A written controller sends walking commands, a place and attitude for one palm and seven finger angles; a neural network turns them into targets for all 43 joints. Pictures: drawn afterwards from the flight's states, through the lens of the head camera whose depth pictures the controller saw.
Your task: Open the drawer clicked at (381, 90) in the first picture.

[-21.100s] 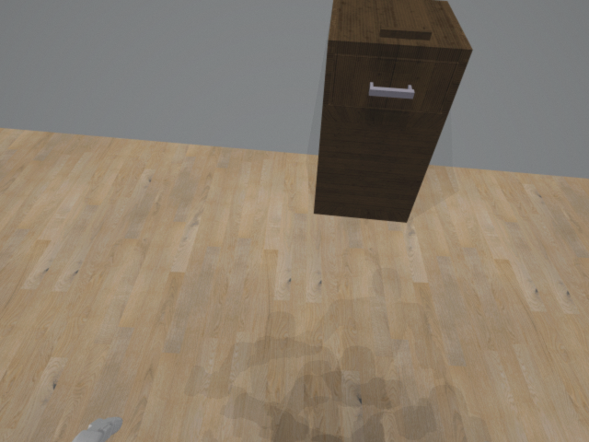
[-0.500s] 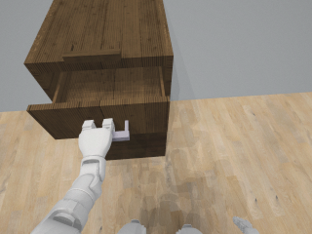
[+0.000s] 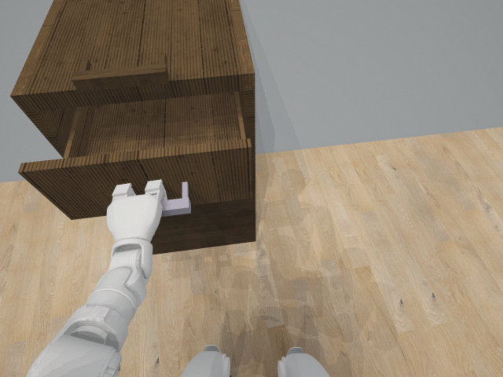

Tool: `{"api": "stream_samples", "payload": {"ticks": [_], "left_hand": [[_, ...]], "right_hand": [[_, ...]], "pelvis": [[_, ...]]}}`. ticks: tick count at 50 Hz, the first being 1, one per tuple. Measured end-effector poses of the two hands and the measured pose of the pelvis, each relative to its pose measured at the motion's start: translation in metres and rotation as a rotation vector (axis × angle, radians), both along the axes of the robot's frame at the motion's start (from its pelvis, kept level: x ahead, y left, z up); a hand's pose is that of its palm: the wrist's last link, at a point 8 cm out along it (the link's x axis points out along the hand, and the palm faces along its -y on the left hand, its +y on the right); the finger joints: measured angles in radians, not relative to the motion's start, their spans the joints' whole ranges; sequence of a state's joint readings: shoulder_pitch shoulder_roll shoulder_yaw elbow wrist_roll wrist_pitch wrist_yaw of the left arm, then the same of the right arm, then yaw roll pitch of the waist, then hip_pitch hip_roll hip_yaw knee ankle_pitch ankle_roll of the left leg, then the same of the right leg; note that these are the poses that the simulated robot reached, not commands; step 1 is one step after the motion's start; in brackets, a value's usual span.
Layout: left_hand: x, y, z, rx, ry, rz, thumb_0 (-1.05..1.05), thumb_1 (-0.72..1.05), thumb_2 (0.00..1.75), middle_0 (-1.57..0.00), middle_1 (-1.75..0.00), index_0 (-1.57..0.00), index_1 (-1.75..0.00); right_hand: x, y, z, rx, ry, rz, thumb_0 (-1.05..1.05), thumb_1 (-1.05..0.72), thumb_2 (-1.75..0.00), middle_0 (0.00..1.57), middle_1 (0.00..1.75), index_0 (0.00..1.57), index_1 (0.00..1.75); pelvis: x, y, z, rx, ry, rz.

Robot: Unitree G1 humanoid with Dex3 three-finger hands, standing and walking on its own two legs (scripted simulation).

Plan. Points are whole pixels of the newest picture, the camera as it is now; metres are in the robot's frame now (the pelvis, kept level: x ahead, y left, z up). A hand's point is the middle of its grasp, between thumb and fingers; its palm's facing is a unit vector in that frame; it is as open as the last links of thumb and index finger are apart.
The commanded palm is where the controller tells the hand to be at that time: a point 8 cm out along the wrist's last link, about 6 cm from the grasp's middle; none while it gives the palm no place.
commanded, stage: pull the drawer open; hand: left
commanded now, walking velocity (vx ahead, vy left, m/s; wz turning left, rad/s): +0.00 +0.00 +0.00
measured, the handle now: (151, 200) +0.43 +0.19 -0.03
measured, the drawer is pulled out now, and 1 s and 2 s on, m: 0.14 0.24 0.30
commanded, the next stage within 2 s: open the thumb to release the handle in 1.54 s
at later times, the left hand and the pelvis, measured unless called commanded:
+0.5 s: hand (144, 267) +0.31 +0.19 -0.05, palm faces -0.01 -0.09 -1.00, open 5.5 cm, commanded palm +0.29 +0.19 +0.00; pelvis +0.05 +0.01 +0.01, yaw +1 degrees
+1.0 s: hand (144, 280) +0.29 +0.19 -0.05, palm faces -0.06 -0.11 -0.99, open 5.6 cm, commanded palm +0.23 +0.18 +0.00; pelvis +0.03 +0.01 +0.01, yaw -1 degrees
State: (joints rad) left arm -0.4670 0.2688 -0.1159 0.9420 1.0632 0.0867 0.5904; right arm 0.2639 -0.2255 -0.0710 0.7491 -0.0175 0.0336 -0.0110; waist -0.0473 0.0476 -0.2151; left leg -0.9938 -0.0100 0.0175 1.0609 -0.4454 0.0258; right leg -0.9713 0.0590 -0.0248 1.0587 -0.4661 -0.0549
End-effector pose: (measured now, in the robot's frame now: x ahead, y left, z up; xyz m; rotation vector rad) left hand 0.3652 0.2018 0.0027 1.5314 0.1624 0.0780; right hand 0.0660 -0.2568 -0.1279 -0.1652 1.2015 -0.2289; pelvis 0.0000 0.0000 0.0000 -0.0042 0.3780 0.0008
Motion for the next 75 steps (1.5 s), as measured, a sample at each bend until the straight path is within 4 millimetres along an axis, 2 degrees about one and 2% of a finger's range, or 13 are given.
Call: {"api": "stream_samples", "payload": {"ticks": [8, 21, 27, 30, 34, 39, 44, 49, 53, 58, 65, 70, 75], "left_hand": [[-0.028, -0.003, 0.001, -0.043, -0.011, -0.002, 0.01, 0.76, 0.80, -0.32, -1.34, -0.41, -1.35], [-0.075, -0.009, 0.002, -0.080, -0.007, 0.022, 0.03, 0.74, 0.79, -0.31, -1.34, -0.41, -1.35], [-0.077, -0.009, -0.001, -0.043, -0.058, 0.002, 0.02, 0.74, 0.83, -0.35, -1.35, -0.42, -1.35], [-0.076, -0.009, -0.001, -0.029, -0.061, 0.006, 0.01, 0.74, 0.84, -0.37, -1.35, -0.41, -1.35], [-0.075, -0.010, -0.001, -0.017, -0.044, 0.014, 0.01, 0.74, 0.85, -0.38, -1.34, -0.41, -1.35], [-0.075, -0.010, 0.000, -0.021, -0.030, 0.015, 0.01, 0.74, 0.83, -0.38, -1.34, -0.41, -1.34], [-0.078, -0.010, 0.002, -0.044, -0.006, 0.018, 0.02, 0.74, 0.79, -0.36, -1.34, -0.40, -1.34], [-0.093, -0.011, 0.003, -0.067, 0.008, 0.021, 0.03, 0.74, 0.77, -0.33, -1.34, -0.41, -1.34], [-0.111, -0.013, 0.003, -0.082, -0.001, 0.018, 0.03, 0.74, 0.77, -0.32, -1.34, -0.41, -1.35], [-0.135, -0.016, 0.003, -0.096, -0.010, 0.016, 0.04, 0.74, 0.76, -0.31, -1.34, -0.41, -1.35], [-0.159, -0.019, 0.003, -0.093, -0.006, 0.019, 0.04, 0.73, 0.77, -0.32, -1.34, -0.41, -1.35], [-0.161, -0.021, 0.005, -0.110, 0.002, 0.040, 0.05, 0.71, 0.75, -0.29, -1.35, -0.41, -1.35], [-0.163, -0.021, 0.005, -0.117, -0.007, 0.044, 0.06, 0.72, 0.75, -0.28, -1.35, -0.41, -1.35]], "right_hand": [[0.040, 0.010, 0.013, 0.034, -0.067, 0.023, 0.01, -0.91, -0.89, 0.20, 0.30, 0.20, 0.30], [0.147, 0.034, 0.039, 0.059, -0.238, 0.140, 0.01, -0.91, -0.89, 0.20, 0.30, 0.20, 0.30], [0.178, 0.044, 0.039, 0.033, -0.282, 0.216, 0.01, -0.91, -0.89, 0.20, 0.30, 0.20, 0.30], [0.181, 0.049, 0.035, 0.042, -0.285, 0.227, 0.01, -0.91, -0.89, 0.20, 0.30, 0.20, 0.30], [0.172, 0.053, 0.031, 0.060, -0.274, 0.215, 0.01, -0.91, -0.89, 0.20, 0.30, 0.20, 0.30], [0.144, 0.051, 0.027, 0.065, -0.240, 0.185, 0.01, -0.91, -0.89, 0.20, 0.30, 0.20, 0.30], [0.112, 0.038, 0.028, 0.063, -0.206, 0.132, 0.01, -0.91, -0.89, 0.20, 0.30, 0.20, 0.30], [0.089, 0.023, 0.030, 0.051, -0.187, 0.089, 0.01, -0.91, -0.89, 0.20, 0.30, 0.20, 0.30], [0.084, 0.014, 0.030, 0.036, -0.178, 0.087, 0.01, -0.91, -0.89, 0.20, 0.30, 0.20, 0.30], [0.097, 0.012, 0.029, 0.035, -0.208, 0.116, 0.01, -0.91, -0.89, 0.19, 0.30, 0.20, 0.30], [0.139, 0.030, 0.031, 0.076, -0.321, 0.197, 0.01, -0.91, -0.89, 0.19, 0.30, 0.20, 0.30], [0.169, 0.047, 0.037, 0.120, -0.411, 0.254, 0.01, -0.91, -0.89, 0.19, 0.30, 0.20, 0.30], [0.187, 0.056, 0.042, 0.137, -0.452, 0.300, 0.01, -0.91, -0.89, 0.20, 0.30, 0.20, 0.30]], "pelvis": [[0.021, 0.005, 0.010, 0.001, -0.014, -0.015], [0.052, 0.014, 0.015, -0.008, -0.040, -0.006], [0.050, 0.014, 0.009, -0.013, -0.034, 0.020], [0.046, 0.014, 0.007, -0.014, -0.035, 0.026], [0.041, 0.012, 0.007, -0.011, -0.044, 0.025], [0.033, 0.008, 0.009, -0.006, -0.059, 0.019], [0.028, 0.005, 0.011, -0.003, -0.072, 0.002], [0.027, 0.005, 0.013, 0.000, -0.080, -0.014], [0.027, 0.006, 0.011, 0.002, -0.078, -0.019], [0.027, 0.006, 0.007, 0.004, -0.077, -0.018], [0.026, 0.003, 0.001, 0.009, -0.077, -0.009], [0.028, 0.000, -0.002, 0.013, -0.075, -0.004], [0.032, -0.004, -0.005, 0.017, -0.065, -0.001]]}}
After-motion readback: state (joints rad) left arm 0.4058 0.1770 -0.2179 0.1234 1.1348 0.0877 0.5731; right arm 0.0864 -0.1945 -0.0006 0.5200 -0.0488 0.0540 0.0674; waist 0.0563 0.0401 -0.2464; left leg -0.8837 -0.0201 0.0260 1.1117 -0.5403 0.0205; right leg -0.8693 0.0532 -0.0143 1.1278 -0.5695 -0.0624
